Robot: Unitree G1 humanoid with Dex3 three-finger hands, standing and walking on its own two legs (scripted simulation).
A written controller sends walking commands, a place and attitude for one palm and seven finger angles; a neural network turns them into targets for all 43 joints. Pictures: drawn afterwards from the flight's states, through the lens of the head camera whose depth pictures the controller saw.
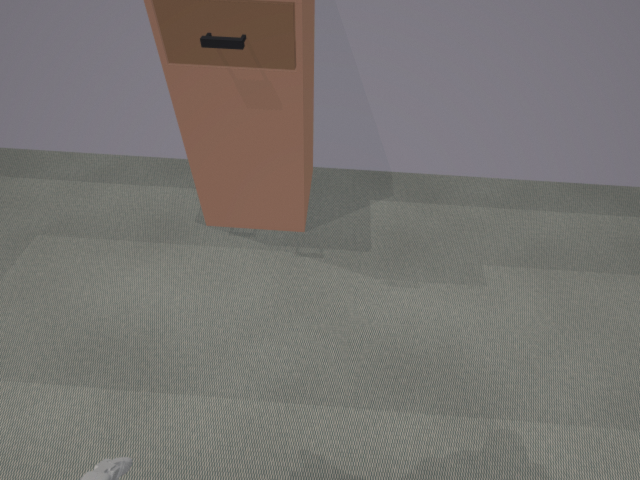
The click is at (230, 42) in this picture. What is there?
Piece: drawer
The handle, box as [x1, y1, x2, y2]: [200, 33, 245, 49]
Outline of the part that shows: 200,38 201,46 204,47 242,49 244,46 243,42 245,39 245,35 242,35 240,38 218,37 212,36 210,33 207,33 205,36 202,36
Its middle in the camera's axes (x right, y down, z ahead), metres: -0.28 -0.57 +1.10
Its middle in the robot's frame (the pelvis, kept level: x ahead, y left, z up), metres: +1.20 +0.34 +0.04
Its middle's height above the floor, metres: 0.81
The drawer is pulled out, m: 0.00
